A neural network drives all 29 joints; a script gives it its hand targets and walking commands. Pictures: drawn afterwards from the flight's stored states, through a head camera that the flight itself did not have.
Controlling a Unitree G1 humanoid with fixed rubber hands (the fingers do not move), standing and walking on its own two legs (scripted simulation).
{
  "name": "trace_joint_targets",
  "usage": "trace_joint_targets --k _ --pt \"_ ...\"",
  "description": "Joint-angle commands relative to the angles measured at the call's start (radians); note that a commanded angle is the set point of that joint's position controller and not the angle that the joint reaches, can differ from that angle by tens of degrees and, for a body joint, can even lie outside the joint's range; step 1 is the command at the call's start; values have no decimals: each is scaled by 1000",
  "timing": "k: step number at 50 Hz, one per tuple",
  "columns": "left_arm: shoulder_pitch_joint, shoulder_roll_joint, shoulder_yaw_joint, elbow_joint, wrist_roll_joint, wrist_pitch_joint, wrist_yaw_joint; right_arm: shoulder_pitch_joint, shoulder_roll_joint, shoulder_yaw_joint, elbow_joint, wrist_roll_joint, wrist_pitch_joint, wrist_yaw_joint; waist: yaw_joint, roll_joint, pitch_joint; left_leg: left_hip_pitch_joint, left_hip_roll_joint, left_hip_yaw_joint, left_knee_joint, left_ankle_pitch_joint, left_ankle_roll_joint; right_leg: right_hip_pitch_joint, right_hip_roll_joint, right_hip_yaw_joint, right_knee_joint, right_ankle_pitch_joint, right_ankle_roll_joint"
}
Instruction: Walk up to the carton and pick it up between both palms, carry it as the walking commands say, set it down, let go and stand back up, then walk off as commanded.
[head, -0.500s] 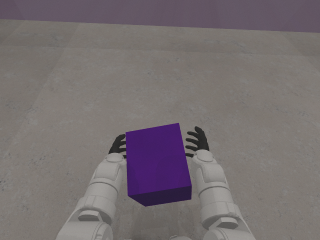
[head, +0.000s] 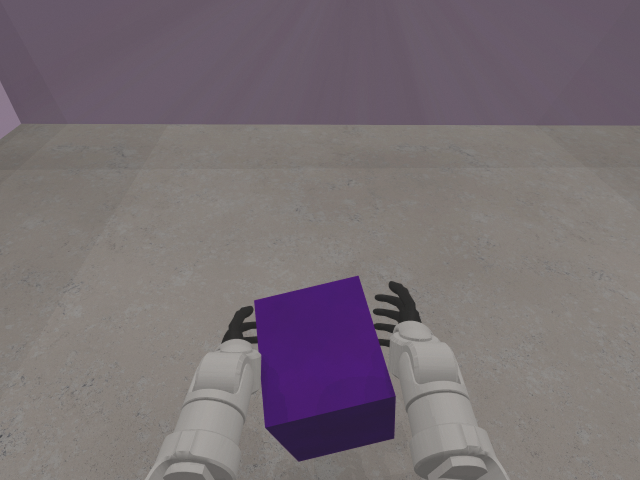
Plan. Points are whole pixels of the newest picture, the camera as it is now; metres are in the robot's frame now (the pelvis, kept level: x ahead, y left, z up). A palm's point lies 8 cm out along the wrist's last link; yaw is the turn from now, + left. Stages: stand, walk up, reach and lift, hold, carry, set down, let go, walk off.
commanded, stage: reach and lift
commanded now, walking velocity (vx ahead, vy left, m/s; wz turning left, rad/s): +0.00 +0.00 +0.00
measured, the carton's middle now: (327, 372) +0.31 -0.04 -0.03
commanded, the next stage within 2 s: hold in 1.12 s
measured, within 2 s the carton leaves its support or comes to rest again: neither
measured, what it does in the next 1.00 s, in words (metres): stands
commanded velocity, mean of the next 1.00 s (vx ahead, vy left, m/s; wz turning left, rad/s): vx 0.00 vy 0.00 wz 0.00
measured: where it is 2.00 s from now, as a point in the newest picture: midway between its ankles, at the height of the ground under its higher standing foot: outside the picture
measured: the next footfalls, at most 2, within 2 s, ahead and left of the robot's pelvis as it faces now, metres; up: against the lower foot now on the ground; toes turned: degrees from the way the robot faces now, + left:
none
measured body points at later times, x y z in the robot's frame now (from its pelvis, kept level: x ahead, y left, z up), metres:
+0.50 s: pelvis -0.03 -0.01 -0.01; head -0.07 +0.00 +0.44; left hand +0.30 +0.11 +0.02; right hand +0.31 -0.13 +0.04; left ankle +0.04 +0.10 -0.73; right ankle +0.03 -0.12 -0.73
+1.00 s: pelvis -0.02 -0.02 -0.01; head -0.07 -0.01 +0.44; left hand +0.30 +0.11 +0.02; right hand +0.31 -0.13 +0.04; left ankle +0.04 +0.10 -0.73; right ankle +0.03 -0.12 -0.73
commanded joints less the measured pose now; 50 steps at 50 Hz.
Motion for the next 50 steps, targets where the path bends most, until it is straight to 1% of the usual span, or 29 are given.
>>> trace_joint_targets --k 1,2,3,4,6,7,8,9,11,12,13,14,17,18,19,21,24,25,26,27,29,32,34,37,42,44,45,46,50 --pt "-982 -1160 -507 -262 -268 -124 -396 -734 1236 577 -8 291 3 289 33 -9 -433 84 45 -58 -123 158 -32 94 -27 12 -103 235 -1" --pt "-1036 -1180 -531 -315 -289 -127 -397 -730 1240 574 -33 297 1 290 24 5 -480 107 50 -61 -117 170 -32 86 -23 20 -97 235 -6" --pt "-1095 -1170 -540 -345 -295 -126 -398 -690 1249 546 33 281 7 287 13 30 -472 103 48 -57 -117 155 -36 68 -27 23 -98 215 -14" --pt "-1076 -1147 -527 -341 -284 -122 -390 -667 1239 532 57 273 13 293 19 10 -454 105 56 -59 -117 170 -36 55 -20 19 -97 221 -13" --pt "-1106 -1153 -531 -342 -288 -126 -393 -727 1233 539 22 287 -2 291 23 27 -487 93 48 -54 -107 174 -39 72 -22 19 -92 226 -12" --pt "-1049 -1179 -517 -284 -288 -118 -393 -769 1213 557 -12 291 -7 287 25 15 -503 96 50 -62 -102 190 -37 75 -20 17 -84 244 -11" --pt "-1054 -1177 -522 -286 -289 -111 -397 -715 1239 547 26 289 2 290 17 16 -501 108 45 -53 -101 182 -35 56 -22 18 -94 228 -11" --pt "-1072 -1167 -514 -301 -287 -121 -396 -761 1231 541 -1 286 -7 288 28 -2 -523 106 50 -61 -95 179 -34 44 -22 24 -86 220 -11" --pt "-1093 -1169 -516 -303 -297 -130 -395 -794 1236 574 -21 310 -17 289 42 21 -565 92 49 -55 -87 180 -33 56 -19 19 -72 227 -10" --pt "-1168 -1177 -518 -329 -301 -136 -391 -818 1236 552 1 295 -20 292 22 9 -564 99 52 -65 -86 134 -35 20 -23 23 -72 166 -16" --pt "-1121 -1177 -479 -236 -273 -123 -393 -856 1208 533 11 282 -16 293 34 5 -521 74 57 -71 -95 79 -33 1 -20 20 -78 107 -18" --pt "-1160 -1168 -512 -287 -294 -130 -390 -820 1231 545 28 293 -18 293 33 5 -546 85 51 -63 -77 105 -33 -17 -17 22 -72 134 -20" --pt "-1168 -1171 -458 -204 -277 -127 -393 -890 1210 520 53 283 -24 291 33 3 -514 43 53 -69 -79 7 -27 -38 -25 15 -69 33 -24" --pt "-1238 -1160 -453 -224 -280 -137 -395 -906 1221 505 74 286 -30 292 32 36 -539 27 51 -67 -75 -9 -27 -38 -27 19 -63 21 -28" --pt "-1227 -1174 -430 -193 -276 -138 -394 -956 1224 510 70 292 -31 295 44 12 -554 30 53 -67 -68 -36 -27 -54 -25 18 -61 -18 -27" --pt "-1262 -1163 -411 -190 -271 -141 -394 -986 1233 502 74 299 -37 293 60 17 -589 6 46 -60 -65 -31 -23 -39 -23 11 -56 -9 -23" --pt "-1277 -1161 -399 -181 -264 -137 -390 -954 1248 462 145 282 -34 291 58 36 -597 8 49 -55 -60 -17 -28 -62 -22 14 -54 2 -29" --pt "-1286 -1169 -414 -179 -278 -140 -391 -959 1249 465 146 290 -38 294 37 37 -603 19 53 -62 -59 -37 -29 -74 -22 11 -50 -11 -32" --pt "-1270 -1175 -398 -157 -272 -133 -397 -981 1240 454 121 285 -43 291 46 42 -616 22 52 -65 -61 -45 -30 -73 -26 11 -51 -17 -32" --pt "-1247 -1186 -384 -114 -266 -135 -404 -1011 1232 464 96 291 -48 289 50 33 -611 23 44 -57 -55 -21 -26 -77 -29 12 -61 -7 -30" --pt "-1289 -1188 -386 -152 -283 -148 -405 -1036 1273 481 89 305 -52 288 63 1 -644 19 43 -62 -47 -9 -21 -71 -28 11 -58 -1 -24" --pt "-1248 -1184 -360 -107 -264 -135 -411 -1002 1268 464 120 295 -44 288 63 19 -619 6 36 -51 -56 -26 -23 -59 -34 13 -69 -8 -25" --pt "-1243 -1204 -391 -140 -276 -137 -412 -1016 1274 485 84 310 -48 291 60 29 -634 23 41 -60 -59 -6 -25 -63 -27 10 -60 20 -24" --pt "-1232 -1179 -353 -122 -266 -134 -419 -975 1301 470 133 295 -33 284 63 -16 -582 13 32 -49 -52 2 -16 -62 -36 13 -86 0 -20" --pt "-1227 -1227 -418 -171 -298 -127 -429 -973 1281 493 41 303 -48 280 47 44 -654 56 33 -60 -52 57 -28 -43 -31 16 -68 74 -29" --pt "-1209 -1195 -406 -178 -277 -125 -426 -920 1282 476 80 294 -36 284 47 56 -597 26 27 -51 -56 53 -29 -40 -31 17 -75 79 -23" --pt "-1143 -1187 -385 -151 -267 -115 -429 -933 1287 495 73 301 -23 283 66 7 -582 31 35 -59 -58 55 -20 -36 -32 17 -74 74 -16" --pt "-1184 -1183 -403 -181 -282 -131 -431 -949 1313 518 45 313 -35 283 75 -2 -616 27 23 -47 -45 49 -16 -34 -38 24 -82 58 -12" --pt "-1129 -1195 -440 -221 -290 -113 -438 -852 1315 537 38 307 -20 275 52 4 -603 51 24 -53 -54 112 -17 -9 -33 20 -83 125 -9"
